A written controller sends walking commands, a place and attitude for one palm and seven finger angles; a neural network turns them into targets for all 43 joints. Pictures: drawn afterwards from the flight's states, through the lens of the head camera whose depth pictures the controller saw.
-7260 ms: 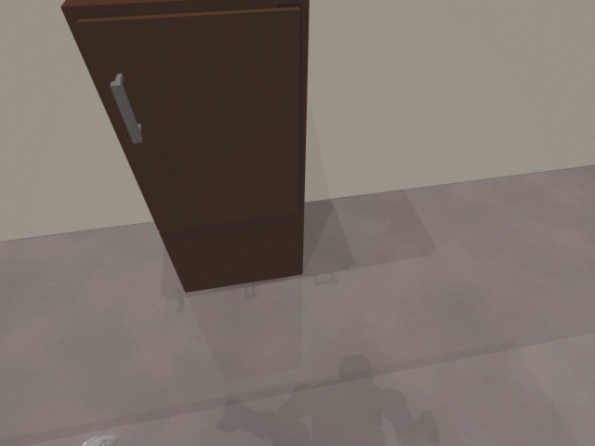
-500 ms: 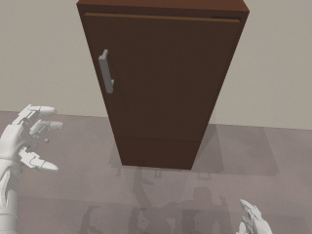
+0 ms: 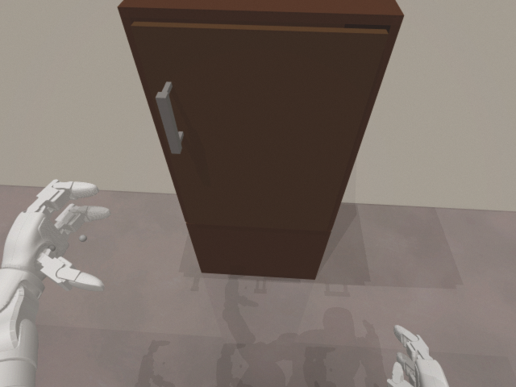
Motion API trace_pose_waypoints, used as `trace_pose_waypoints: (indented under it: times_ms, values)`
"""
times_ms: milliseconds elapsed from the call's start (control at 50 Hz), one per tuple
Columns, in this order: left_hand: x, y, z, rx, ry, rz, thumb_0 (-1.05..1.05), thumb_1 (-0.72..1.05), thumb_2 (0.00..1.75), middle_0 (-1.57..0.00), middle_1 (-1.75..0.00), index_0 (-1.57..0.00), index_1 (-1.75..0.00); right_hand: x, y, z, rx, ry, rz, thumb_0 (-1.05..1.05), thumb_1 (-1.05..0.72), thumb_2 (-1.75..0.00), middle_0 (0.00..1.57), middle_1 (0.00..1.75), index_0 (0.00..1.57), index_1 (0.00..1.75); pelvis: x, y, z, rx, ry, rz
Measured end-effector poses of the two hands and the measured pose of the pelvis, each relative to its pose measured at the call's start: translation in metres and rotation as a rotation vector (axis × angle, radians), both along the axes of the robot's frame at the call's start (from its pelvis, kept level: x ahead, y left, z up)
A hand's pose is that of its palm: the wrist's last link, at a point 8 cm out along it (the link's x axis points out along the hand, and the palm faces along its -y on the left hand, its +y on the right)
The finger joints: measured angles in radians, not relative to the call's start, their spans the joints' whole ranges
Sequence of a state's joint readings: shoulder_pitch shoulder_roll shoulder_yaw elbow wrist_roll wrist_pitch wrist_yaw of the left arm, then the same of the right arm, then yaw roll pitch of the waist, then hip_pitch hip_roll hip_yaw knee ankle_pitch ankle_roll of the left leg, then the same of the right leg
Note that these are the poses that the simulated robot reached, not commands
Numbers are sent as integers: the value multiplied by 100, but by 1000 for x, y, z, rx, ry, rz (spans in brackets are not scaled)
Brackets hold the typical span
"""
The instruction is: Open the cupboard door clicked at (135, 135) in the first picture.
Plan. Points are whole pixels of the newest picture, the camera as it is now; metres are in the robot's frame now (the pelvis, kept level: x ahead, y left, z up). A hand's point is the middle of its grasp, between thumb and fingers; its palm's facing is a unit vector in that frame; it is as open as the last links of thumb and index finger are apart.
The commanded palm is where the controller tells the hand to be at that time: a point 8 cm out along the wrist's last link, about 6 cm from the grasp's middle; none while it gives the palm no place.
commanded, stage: move the hooked fingers beside the handle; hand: left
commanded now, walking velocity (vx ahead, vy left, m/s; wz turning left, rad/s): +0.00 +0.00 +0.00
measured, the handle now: (172, 119) +0.58 +0.22 +0.08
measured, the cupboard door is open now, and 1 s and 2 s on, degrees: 0 0 0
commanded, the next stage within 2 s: none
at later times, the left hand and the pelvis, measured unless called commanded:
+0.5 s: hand (103, 198) +0.36 +0.27 +0.09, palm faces +0.02 -1.00 -0.01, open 14.0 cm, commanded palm +0.34 +0.32 +0.09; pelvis -0.01 +0.00 -0.01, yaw +0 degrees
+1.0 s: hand (119, 166) +0.44 +0.28 +0.09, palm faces -0.01 -1.00 +0.01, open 14.0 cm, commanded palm +0.42 +0.32 +0.08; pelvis +0.00 +0.02 -0.01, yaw -1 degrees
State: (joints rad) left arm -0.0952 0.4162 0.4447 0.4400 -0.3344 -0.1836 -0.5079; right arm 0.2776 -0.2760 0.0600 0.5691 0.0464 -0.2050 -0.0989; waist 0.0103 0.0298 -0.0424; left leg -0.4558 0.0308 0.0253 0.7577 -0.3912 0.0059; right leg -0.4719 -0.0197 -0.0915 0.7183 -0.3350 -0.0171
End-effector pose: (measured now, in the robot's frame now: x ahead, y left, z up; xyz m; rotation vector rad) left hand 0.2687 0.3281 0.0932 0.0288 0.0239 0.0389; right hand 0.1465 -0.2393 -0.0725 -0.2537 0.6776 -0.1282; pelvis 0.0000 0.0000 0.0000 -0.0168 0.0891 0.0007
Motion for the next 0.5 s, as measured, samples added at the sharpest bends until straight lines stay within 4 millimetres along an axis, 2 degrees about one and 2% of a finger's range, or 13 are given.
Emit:
trace_pose_waypoints:
  times_ms: [100, 240, 500]
  values:
    - [6, -4, 1, -6, -11, 2, -1, -50, 30, -30, -120, -30, -120, 1, -1, -1, -8, 3, 7, 1, -91, -90, 20, 30, 21, 30, -2, -1, -1, 0, 0, 7]
    - [31, -7, 2, -3, -13, -10, -1, -50, 30, -30, -120, -30, -120, -7, -7, -5, -20, 36, -10, 1, -91, -90, 20, 30, 21, 30, -4, -3, -2, 1, 11, 6]
    - [74, -1, -2, -16, 2, -14, -1, -50, 30, -30, -120, -30, -120, -53, -23, -19, -49, 190, -78, 1, -91, -90, 20, 30, 21, 30, -6, -1, -6, 1, 54, -8]
